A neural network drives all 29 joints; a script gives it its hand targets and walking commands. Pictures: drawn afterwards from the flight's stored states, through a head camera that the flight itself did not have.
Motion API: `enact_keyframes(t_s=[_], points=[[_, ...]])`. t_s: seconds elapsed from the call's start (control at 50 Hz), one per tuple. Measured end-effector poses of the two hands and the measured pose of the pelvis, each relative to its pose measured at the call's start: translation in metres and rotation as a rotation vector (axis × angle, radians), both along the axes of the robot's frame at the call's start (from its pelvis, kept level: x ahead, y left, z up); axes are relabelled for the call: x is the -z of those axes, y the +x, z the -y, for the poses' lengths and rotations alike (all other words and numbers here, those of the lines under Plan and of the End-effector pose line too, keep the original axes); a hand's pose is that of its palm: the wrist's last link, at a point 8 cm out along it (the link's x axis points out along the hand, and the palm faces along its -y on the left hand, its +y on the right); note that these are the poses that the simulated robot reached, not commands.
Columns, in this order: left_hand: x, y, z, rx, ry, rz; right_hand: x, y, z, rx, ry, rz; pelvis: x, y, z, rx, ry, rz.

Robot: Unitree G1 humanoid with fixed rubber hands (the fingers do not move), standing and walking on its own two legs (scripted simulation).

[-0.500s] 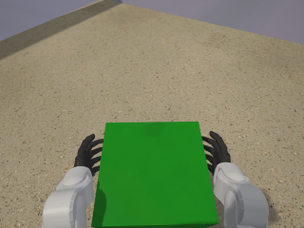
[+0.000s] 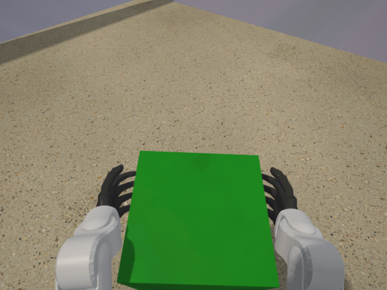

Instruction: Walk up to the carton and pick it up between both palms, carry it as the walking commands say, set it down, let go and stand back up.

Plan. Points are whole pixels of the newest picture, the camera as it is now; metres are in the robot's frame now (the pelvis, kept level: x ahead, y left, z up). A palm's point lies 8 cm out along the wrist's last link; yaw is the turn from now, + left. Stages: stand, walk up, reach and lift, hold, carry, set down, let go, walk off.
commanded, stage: carry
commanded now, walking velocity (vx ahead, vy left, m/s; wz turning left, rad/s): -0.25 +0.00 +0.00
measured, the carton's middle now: (195, 229) +0.24 +0.00 +0.02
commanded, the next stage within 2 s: none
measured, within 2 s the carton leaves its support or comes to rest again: neither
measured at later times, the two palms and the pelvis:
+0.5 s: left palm out of the picture +0.01 +0.19 +0.08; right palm out of the picture +0.03 -0.11 +0.09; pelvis -0.21 +0.02 +0.00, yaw +1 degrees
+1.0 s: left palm out of the picture -0.18 +0.15 +0.11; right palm out of the picture -0.19 -0.15 +0.10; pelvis -0.42 +0.01 +0.01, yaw -2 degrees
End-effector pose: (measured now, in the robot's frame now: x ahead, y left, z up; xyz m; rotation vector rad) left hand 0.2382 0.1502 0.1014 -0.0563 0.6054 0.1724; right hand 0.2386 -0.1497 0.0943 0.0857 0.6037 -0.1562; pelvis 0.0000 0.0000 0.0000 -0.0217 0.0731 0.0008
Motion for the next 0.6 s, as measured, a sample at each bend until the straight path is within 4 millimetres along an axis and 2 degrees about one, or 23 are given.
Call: enact_keyframes(t_s=[0.08,0.14,0.2,0.32,0.4,0.48,0.54,0.6], points=[[0.008,-0.034,0.022,0.044,0.035,-0.051,0.015,-0.045,0.021,0.045,0.035,-0.050,0.000,-0.036,0.009,0.021,0.017,0.015],[0.006,-0.062,0.028,0.057,0.039,-0.070,0.013,-0.076,0.028,0.063,0.047,-0.070,-0.007,-0.061,0.011,0.031,0.044,0.028],[0.000,-0.085,0.028,0.053,0.037,-0.044,0.006,-0.098,0.028,0.060,0.045,-0.044,-0.008,-0.085,0.011,0.037,0.056,0.029],[-0.002,-0.133,0.011,0.022,0.016,-0.007,-0.004,-0.134,0.011,0.024,0.018,-0.006,-0.005,-0.134,0.003,0.015,0.061,0.003],[0.012,-0.173,-0.013,-0.010,-0.018,-0.005,0.000,-0.164,-0.013,-0.009,-0.016,-0.004,0.004,-0.172,-0.011,-0.008,0.047,-0.006],[0.023,-0.220,-0.032,-0.054,-0.054,-0.065,0.006,-0.203,-0.032,-0.047,-0.045,-0.065,-0.001,-0.206,-0.019,-0.021,0.024,0.018],[0.020,-0.247,-0.037,-0.064,-0.062,-0.064,0.003,-0.229,-0.037,-0.054,-0.048,-0.064,-0.004,-0.229,-0.021,-0.025,0.002,0.023],[0.013,-0.266,-0.035,-0.050,-0.055,-0.037,-0.002,-0.252,-0.035,-0.040,-0.043,-0.036,-0.005,-0.253,-0.021,-0.022,-0.009,0.015]])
